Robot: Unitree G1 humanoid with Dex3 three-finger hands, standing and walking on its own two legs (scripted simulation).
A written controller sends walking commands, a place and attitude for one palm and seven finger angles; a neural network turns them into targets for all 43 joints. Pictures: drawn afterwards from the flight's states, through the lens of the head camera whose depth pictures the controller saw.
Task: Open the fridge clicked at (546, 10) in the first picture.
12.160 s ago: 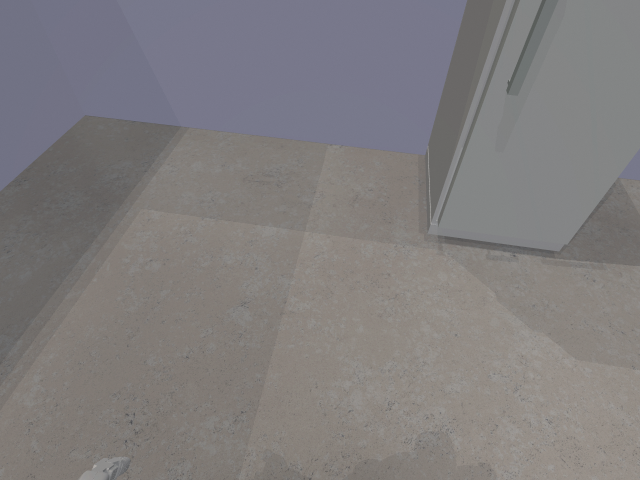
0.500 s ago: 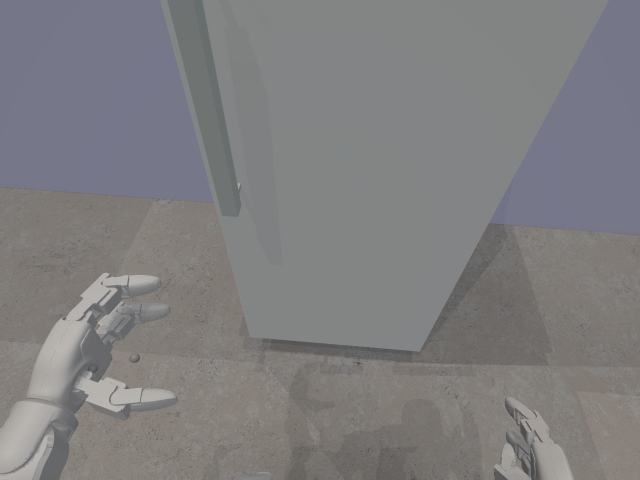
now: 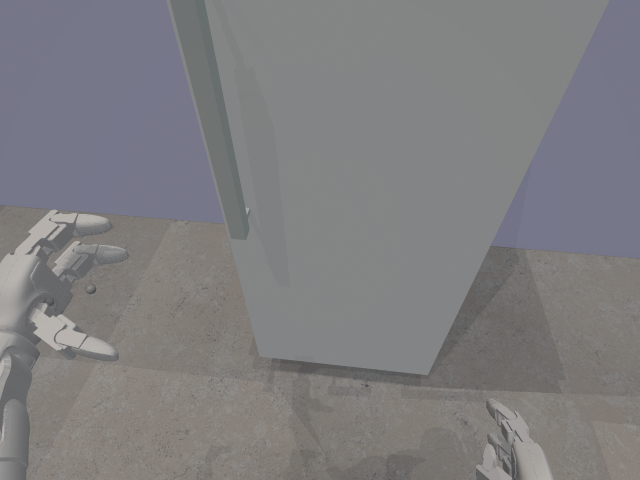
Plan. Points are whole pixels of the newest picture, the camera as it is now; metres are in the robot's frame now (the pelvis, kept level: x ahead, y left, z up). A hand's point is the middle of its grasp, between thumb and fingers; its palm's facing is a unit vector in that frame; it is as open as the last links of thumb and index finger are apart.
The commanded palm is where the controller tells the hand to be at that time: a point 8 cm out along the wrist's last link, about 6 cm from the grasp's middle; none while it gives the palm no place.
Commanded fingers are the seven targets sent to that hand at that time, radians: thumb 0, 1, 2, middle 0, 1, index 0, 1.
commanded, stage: raise the hand to about handle height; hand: left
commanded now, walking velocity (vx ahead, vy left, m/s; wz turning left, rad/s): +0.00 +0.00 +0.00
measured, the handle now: (222, 123) +0.54 +0.20 +0.18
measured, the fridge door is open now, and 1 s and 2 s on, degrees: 0 0 0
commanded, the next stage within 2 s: move the hooked fingers beside the handle in 0.50 s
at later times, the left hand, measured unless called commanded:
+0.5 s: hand (104, 292) +0.27 +0.27 +0.12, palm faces +0.02 -1.00 -0.04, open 14.0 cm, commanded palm +0.24 +0.32 +0.13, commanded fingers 0.00 -0.50 0.30 -0.30 -1.20 -0.30 -1.20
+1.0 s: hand (127, 250) +0.33 +0.27 +0.13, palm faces +0.00 -1.00 -0.01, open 14.0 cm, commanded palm +0.30 +0.32 +0.12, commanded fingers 0.00 -0.50 0.30 -0.30 -1.20 -0.30 -1.20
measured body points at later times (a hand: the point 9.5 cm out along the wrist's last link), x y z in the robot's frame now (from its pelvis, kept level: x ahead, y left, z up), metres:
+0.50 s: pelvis +0.00 +0.00 +0.00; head +0.00 -0.01 +0.45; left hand +0.27 +0.32 +0.13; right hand +0.16 -0.25 -0.07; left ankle +0.00 +0.13 -0.72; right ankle +0.00 -0.12 -0.72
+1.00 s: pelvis -0.01 +0.00 +0.00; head +0.01 +0.00 +0.45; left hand +0.33 +0.32 +0.13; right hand +0.13 -0.25 -0.08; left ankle +0.00 +0.13 -0.72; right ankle +0.00 -0.12 -0.72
